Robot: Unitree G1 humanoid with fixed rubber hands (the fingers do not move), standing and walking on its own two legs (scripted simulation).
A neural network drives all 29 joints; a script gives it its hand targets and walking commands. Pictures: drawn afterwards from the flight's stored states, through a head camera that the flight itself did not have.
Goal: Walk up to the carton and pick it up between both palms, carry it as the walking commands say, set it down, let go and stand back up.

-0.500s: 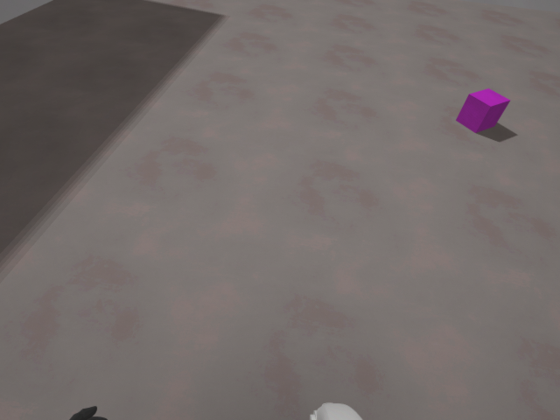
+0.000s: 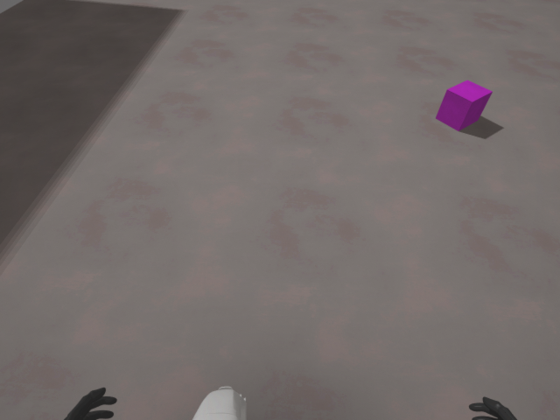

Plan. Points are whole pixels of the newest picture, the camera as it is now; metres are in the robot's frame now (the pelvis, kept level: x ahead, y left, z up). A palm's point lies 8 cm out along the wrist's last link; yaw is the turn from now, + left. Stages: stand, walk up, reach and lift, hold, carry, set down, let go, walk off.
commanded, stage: walk up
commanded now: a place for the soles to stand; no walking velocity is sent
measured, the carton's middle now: (462, 105) +2.00 -1.01 -0.66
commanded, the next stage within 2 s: none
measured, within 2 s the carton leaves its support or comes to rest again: neither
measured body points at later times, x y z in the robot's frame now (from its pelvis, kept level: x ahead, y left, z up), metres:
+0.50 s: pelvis +0.24 -0.06 -0.01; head +0.22 -0.06 +0.43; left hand +0.37 +0.26 -0.08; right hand +0.33 -0.41 -0.08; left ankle +0.29 +0.10 -0.66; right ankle +0.27 -0.19 -0.73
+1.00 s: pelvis +0.49 -0.19 -0.03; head +0.47 -0.20 +0.42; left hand +0.70 +0.10 -0.06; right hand +0.47 -0.56 -0.10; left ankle +0.45 +0.04 -0.71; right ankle +0.57 -0.34 -0.73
